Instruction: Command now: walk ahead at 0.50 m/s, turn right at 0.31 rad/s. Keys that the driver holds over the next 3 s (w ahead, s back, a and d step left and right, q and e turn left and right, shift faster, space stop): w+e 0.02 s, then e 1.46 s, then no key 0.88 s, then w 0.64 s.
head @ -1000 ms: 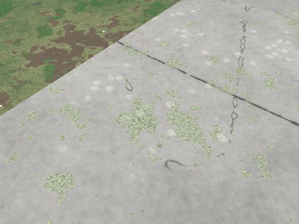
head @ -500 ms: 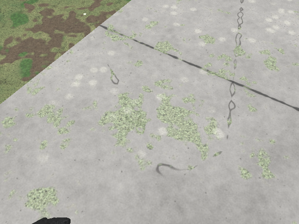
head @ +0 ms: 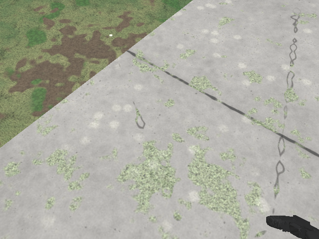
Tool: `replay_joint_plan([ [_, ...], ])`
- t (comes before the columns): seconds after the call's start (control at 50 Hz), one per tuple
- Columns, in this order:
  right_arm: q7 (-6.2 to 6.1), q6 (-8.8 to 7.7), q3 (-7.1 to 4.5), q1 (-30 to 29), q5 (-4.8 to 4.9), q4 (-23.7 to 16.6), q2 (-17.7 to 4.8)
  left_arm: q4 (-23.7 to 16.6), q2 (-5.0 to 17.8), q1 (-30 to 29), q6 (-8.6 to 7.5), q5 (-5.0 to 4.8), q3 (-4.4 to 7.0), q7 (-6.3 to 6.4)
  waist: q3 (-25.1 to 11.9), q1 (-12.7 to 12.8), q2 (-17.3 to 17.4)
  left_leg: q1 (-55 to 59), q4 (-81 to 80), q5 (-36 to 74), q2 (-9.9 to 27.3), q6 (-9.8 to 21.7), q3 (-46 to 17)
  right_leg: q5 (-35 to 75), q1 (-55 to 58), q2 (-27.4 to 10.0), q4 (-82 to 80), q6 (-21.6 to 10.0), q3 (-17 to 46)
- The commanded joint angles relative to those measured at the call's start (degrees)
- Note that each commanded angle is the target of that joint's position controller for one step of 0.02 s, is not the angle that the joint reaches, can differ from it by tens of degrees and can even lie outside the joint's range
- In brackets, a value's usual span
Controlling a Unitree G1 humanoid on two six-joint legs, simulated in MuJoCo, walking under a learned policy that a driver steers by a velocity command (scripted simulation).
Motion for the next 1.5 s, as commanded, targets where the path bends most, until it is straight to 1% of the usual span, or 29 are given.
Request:
replay_joint_plan([
  [0.02, -0.91, 0.17, -4.92, 26.6, -0.70, 3.2, -14.9, -4.4, 0.8, 4.9, -2.06, -0.46, -1.04, -0.24, -29.1, -11.3, 14.6, 56.0, -9.3, -13.7, 23.7, 14.9, -42.0, -6.3, -37.8, 2.7, 44.2, -0.9, 6.4],
  [0.04, -1.15, 0.20, -3.56, 21.7, -0.58, 2.5, -11.2, -5.8, 7.4, -0.2, -2.52, -2.16, 0.92, -0.11, -19.5, -11.1, 10.8, 48.0, -11.0, -10.0, 22.1, 12.0, -34.4, -5.0, -41.9, -0.3, 48.4, -1.2, 8.8],
  [0.06, -1.44, 0.20, -2.93, 16.2, -0.76, 1.3, -9.4, -7.1, 8.3, -4.0, -2.50, -2.36, 1.29, 0.35, -12.4, -9.2, 7.9, 38.8, -11.2, 1.5, 20.7, 10.5, -24.9, -1.2, -41.7, -2.9, 47.9, -1.1, 6.7],
  [0.12, -0.99, -0.58, -2.16, 8.1, -1.62, 1.6, -5.9, -6.5, 5.1, -2.3, 0.13, -0.91, 2.07, 1.07, -5.7, -3.2, 6.1, 20.5, -14.2, 21.3, 15.0, 8.5, -7.7, 4.2, -31.5, -6.7, 41.0, 0.4, 5.6],
  [0.18, -1.68, -0.74, -2.75, 5.3, -1.69, 2.2, -7.8, -8.9, 2.6, -3.3, 2.56, -0.62, 1.92, 1.15, -3.1, -1.2, 6.2, 15.3, -17.5, 24.9, 14.5, 10.0, -0.3, 9.3, -31.5, -6.6, 34.8, 1.9, 3.6],
  [0.34, -3.94, 2.82, -3.83, 6.6, 0.31, 3.8, -11.9, -15.9, 4.1, -13.8, 3.21, 0.38, 2.30, -1.97, -4.6, -4.3, 4.4, 23.6, -13.2, 20.7, 15.4, 8.7, 7.4, 21.4, -29.2, -5.1, 13.0, 0.7, -1.0],
  [0.42, -4.13, 4.56, -4.30, 5.1, 1.97, 3.5, -12.4, -17.3, 6.2, -10.9, 3.70, 0.49, 3.74, -2.49, -5.3, -1.3, 3.9, 25.0, -0.1, 22.1, 15.1, 4.6, 8.6, 19.0, -22.8, -1.5, 3.9, -3.2, -4.0],
  [0.44, -3.92, 4.75, -4.01, 8.4, 1.32, 4.2, -10.8, -16.4, 9.5, -6.5, 3.39, 0.77, 5.13, -1.67, -8.0, 0.0, -0.9, 22.1, 10.0, 18.4, 11.1, 1.1, 10.3, 31.6, -14.4, -0.4, -1.0, -5.6, -2.0],
  [0.46, -3.49, 4.53, -3.09, 9.4, -1.28, 2.4, -8.3, -17.1, 16.9, -4.0, 3.36, 1.07, 6.96, -0.13, -11.1, -1.0, -15.0, 8.0, 28.1, -8.2, 4.6, -3.8, 12.1, 62.1, -2.7, -12.6, -0.6, -11.6, 15.5],
  [0.48, -3.02, 4.59, -2.44, 10.3, -1.90, 0.8, -7.2, -19.2, 17.6, -6.1, 2.98, 2.38, 6.21, -0.25, -19.2, -3.1, -18.1, -4.4, 42.9, -39.4, -4.2, -6.0, 2.5, 58.5, 5.1, -22.6, -3.6, -23.9, 35.0],
  [0.5, -2.59, 4.81, -3.16, 8.0, -0.39, 1.6, -10.1, -20.1, 14.0, -7.6, 2.28, 1.62, 5.21, -1.18, -19.9, -0.9, -8.4, -6.3, 46.1, -37.3, -1.8, -5.0, -5.2, 49.6, 2.5, -21.0, -6.0, -22.3, 31.6],
  [0.52, -2.70, 4.99, -3.23, 5.7, 0.77, 0.8, -10.1, -20.4, 12.3, -10.5, 1.70, 0.99, 4.69, -1.19, -14.9, -2.0, -5.7, -8.1, 45.1, -32.7, -0.5, -3.9, -5.3, 42.4, -1.8, -18.2, -6.7, -19.1, 26.0],
  [0.54, -3.41, 5.31, -3.32, 5.3, 0.22, 1.4, -9.6, -20.4, 11.1, -12.9, 1.70, 0.16, 4.45, -0.91, -11.1, -3.2, -1.7, -8.4, 41.0, -28.2, 1.0, -4.0, -5.3, 35.5, -6.2, -15.2, -7.6, -15.7, 22.3],
  [0.68, -4.53, 5.99, -2.87, 5.3, -0.36, 1.3, -7.8, -21.9, 11.3, -14.7, 2.94, 0.55, 4.59, 1.62, -11.0, -4.2, -6.0, 0.5, 22.2, -18.9, -1.0, -6.5, -5.7, 27.3, -13.6, -9.9, -8.9, -13.2, 19.5],
  [0.82, -3.21, 4.93, -3.14, 6.0, 0.32, 0.8, -9.2, -22.8, 11.1, -15.8, 4.27, 0.49, 4.48, 1.53, -9.4, -3.3, -9.5, 7.2, 7.9, -17.8, -2.9, -5.4, -6.3, 18.4, -14.9, -8.8, -8.3, -11.5, 26.9],
  [0.88, -2.46, 4.28, -4.01, 12.0, -0.04, 2.4, -10.8, -23.3, 10.0, -16.5, 5.12, -0.47, 4.01, 1.98, -9.3, -6.1, -7.8, 18.5, -8.4, -8.1, -0.2, -2.3, -6.2, 16.5, -19.3, -4.7, -3.2, -7.0, 25.7],
  [0.9, -2.73, 4.60, -4.92, 13.2, -1.21, 2.1, -15.0, -23.5, 6.9, -14.5, 5.25, -0.13, 3.18, 1.93, -9.6, -4.6, 2.8, 24.6, -12.1, -7.2, 11.9, 1.8, -16.7, 3.8, -27.0, 0.9, 8.3, -3.7, 18.8],
  [0.92, -2.80, 5.01, -5.44, 10.7, -3.13, 1.6, -18.1, -25.9, 7.9, -15.6, 4.61, -0.56, 3.73, 1.77, -5.4, -3.0, 18.6, 20.6, -15.5, 0.8, 21.1, 11.0, -30.6, -8.4, -37.5, 8.9, 20.2, -0.8, 8.3],
  [0.96, -3.48, 4.69, -3.81, 3.8, -2.63, -1.9, -11.7, -22.6, 13.8, -11.9, 4.36, 0.04, 5.84, 1.21, -5.0, -1.4, 9.2, 18.1, -13.0, 5.6, 19.0, 11.0, -22.3, -3.4, -36.4, 4.5, 36.4, 1.8, 10.0],
  [1.0, -3.95, 4.87, -3.25, 2.9, -0.71, -2.4, -9.9, -20.8, 10.9, -10.1, 5.53, 0.28, 5.30, 1.44, -3.9, -1.8, 7.5, 20.6, -11.5, 5.9, 14.3, 8.1, -14.5, 2.1, -38.7, 3.6, 42.3, 4.1, 8.5],
  [1.12, -4.82, 6.53, -3.96, 9.8, -1.05, -2.1, -12.6, -25.3, 6.8, -17.7, 5.62, -0.52, 3.22, 0.40, -4.9, -7.2, 9.9, 29.5, -11.3, 10.6, 14.8, 10.4, -7.4, 4.8, -38.9, -0.9, 29.5, 7.0, 2.8],
  [1.28, -2.91, 6.59, -5.39, 7.2, 1.49, -2.8, -15.6, -25.9, 7.3, -13.9, 6.53, -0.50, 3.58, -1.41, -5.9, -4.4, 10.5, 24.4, -5.3, 11.8, 16.9, 7.2, -1.0, 11.2, -20.1, -0.4, 3.5, 1.5, -4.4],
  [1.3, -2.79, 6.40, -5.08, 8.4, 1.86, -2.1, -14.2, -24.9, 8.0, -11.4, 6.53, -0.38, 4.13, -1.20, -6.6, -3.3, 8.5, 21.4, -1.0, 8.2, 15.4, 4.3, 1.3, 17.2, -14.0, 0.8, -2.9, -0.5, -4.2],
  [1.32, -2.51, 6.15, -4.41, 11.6, 0.77, -1.2, -11.5, -24.4, 11.6, -8.5, 6.38, -0.42, 5.42, -0.51, -8.6, -3.0, 0.0, 12.9, 9.1, -1.6, 11.7, -0.5, 5.9, 31.4, -3.3, -3.1, -5.9, -3.3, 3.3],
  [1.34, -2.14, 5.95, -2.65, 10.9, -2.96, -4.2, -7.0, -25.9, 18.9, -7.7, 6.00, 0.05, 6.61, 0.51, -9.3, -4.9, -19.1, -5.7, 27.9, -36.2, 3.4, -6.3, 8.4, 57.6, 5.9, -19.3, -3.3, -12.0, 25.3],
  [1.36, -2.77, 5.74, -3.55, 5.0, -1.73, -5.9, -10.1, -26.5, 16.7, -6.4, 4.35, 2.08, 5.76, -0.39, -13.5, 0.4, -13.6, -8.6, 37.9, -38.8, 0.3, -6.9, -1.8, 53.5, 0.3, -23.5, -5.3, -20.9, 30.1],
  [1.4, -3.49, 6.19, -4.37, 3.9, 0.12, -5.8, -12.0, -25.5, 13.5, -11.8, 2.62, 1.15, 4.77, -0.40, -7.8, -2.4, -7.7, -10.0, 39.5, -29.0, 2.3, -5.6, -4.5, 40.9, -4.4, -16.5, -7.0, -15.6, 20.9],
  [1.44, -4.11, 6.55, -4.77, 5.6, -0.93, -5.0, -12.4, -26.0, 11.6, -15.9, 2.93, 0.08, 3.79, 0.33, -6.4, -4.4, -6.6, -7.3, 37.2, -22.2, 2.1, -6.0, -4.9, 38.1, -8.5, -13.1, -7.4, -12.7, 18.0],
  [1.5, -3.75, 6.46, -4.42, 8.1, -0.48, -4.4, -10.9, -26.2, 10.8, -16.5, 3.16, 0.75, 3.23, 1.08, -8.3, -5.3, -7.2, -3.9, 33.0, -17.5, 0.3, -6.9, -4.3, 36.6, -9.2, -11.3, -7.8, -12.8, 16.6],
])
Next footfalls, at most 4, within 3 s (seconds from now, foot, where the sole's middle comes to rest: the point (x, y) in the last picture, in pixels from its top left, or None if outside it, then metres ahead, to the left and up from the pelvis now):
0.44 right None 0.28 -0.13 -0.76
0.88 left None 0.34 0.09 -0.76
1.32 right None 0.17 -0.13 -0.76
1.76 left None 0.35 0.02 -0.76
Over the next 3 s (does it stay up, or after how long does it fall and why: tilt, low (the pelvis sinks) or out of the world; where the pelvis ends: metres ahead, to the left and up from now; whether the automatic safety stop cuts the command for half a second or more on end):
stays up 0.32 -0.20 0.02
